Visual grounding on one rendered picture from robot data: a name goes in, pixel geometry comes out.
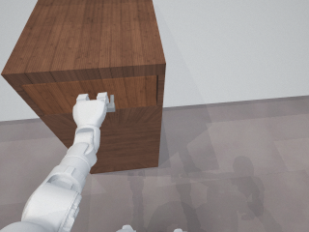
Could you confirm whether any left robot hand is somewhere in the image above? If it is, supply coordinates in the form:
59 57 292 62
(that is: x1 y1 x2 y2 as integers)
72 92 109 128

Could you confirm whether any left robot shin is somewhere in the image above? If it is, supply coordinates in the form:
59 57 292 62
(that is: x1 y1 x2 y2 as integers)
122 225 133 230

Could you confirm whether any drawer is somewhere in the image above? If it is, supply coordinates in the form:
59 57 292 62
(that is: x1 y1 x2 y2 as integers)
21 75 157 115

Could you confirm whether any handle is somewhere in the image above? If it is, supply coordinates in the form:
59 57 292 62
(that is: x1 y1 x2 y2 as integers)
106 95 116 112

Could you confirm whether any left robot forearm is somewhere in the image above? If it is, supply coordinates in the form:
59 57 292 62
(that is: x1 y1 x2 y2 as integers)
21 125 100 221

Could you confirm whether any cabinet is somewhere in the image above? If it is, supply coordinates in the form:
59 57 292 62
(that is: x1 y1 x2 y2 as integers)
1 0 166 174

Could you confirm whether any left robot upper arm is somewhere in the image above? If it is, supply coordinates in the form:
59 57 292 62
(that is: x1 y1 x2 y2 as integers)
0 182 82 232

